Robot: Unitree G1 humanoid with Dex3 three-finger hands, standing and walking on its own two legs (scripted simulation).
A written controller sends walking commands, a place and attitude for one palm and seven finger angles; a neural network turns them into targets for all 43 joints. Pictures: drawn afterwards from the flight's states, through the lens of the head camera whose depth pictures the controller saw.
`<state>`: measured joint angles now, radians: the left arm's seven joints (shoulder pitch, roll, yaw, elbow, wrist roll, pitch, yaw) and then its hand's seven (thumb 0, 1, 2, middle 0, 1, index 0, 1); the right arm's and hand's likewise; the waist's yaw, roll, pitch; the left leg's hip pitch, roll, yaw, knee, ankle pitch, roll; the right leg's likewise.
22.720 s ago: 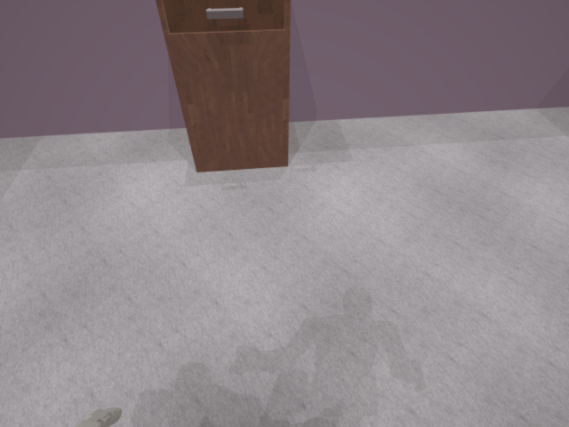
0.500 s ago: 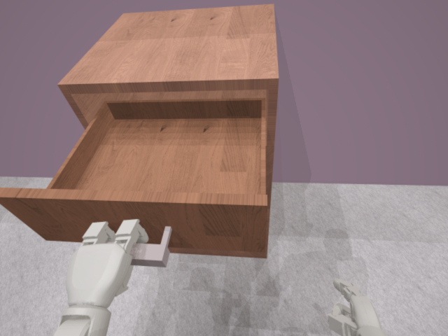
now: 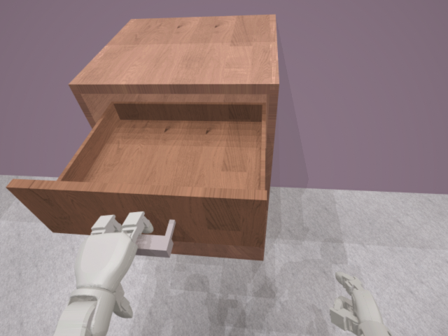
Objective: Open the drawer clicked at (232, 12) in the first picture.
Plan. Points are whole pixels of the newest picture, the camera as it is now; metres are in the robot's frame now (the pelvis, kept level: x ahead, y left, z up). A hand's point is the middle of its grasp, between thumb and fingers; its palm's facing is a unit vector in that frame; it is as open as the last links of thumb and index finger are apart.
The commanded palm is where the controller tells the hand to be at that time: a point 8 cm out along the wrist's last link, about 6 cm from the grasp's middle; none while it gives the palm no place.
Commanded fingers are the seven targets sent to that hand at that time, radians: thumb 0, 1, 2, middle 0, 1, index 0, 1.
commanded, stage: lift the hand off the handle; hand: left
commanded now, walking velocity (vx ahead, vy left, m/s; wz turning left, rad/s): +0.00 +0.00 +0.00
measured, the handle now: (136, 233) +0.27 +0.21 +0.05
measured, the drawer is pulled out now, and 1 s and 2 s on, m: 0.30 0.29 0.29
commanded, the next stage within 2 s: draw the hand back to the body in 1.48 s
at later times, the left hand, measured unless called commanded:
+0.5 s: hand (121, 250) +0.23 +0.22 +0.05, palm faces +0.05 -0.14 -0.99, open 13.4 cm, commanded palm +0.21 +0.22 +0.13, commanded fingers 0.00 -0.50 0.30 -0.30 -1.20 -0.30 -1.20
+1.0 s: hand (108, 229) +0.23 +0.22 +0.12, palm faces +0.06 -0.12 -0.99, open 13.2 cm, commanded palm +0.21 +0.22 +0.20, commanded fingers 0.00 -0.50 0.30 -0.30 -1.20 -0.30 -1.20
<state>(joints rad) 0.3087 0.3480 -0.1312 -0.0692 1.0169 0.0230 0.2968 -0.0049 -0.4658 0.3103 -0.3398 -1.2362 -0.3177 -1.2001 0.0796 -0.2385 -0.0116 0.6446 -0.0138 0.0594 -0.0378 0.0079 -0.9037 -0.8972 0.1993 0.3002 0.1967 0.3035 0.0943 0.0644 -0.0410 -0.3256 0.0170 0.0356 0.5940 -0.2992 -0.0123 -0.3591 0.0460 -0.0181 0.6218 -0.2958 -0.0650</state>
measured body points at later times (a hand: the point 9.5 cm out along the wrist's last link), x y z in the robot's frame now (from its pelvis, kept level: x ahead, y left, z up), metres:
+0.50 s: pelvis +0.00 +0.02 +0.01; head +0.00 -0.02 +0.45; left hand +0.22 +0.22 +0.11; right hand +0.23 -0.17 -0.09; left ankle +0.01 +0.13 -0.73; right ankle +0.02 -0.08 -0.73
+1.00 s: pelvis +0.01 +0.02 +0.02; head +0.00 -0.03 +0.46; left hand +0.23 +0.22 +0.17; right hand +0.26 -0.15 -0.08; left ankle +0.01 +0.13 -0.73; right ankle +0.02 -0.08 -0.73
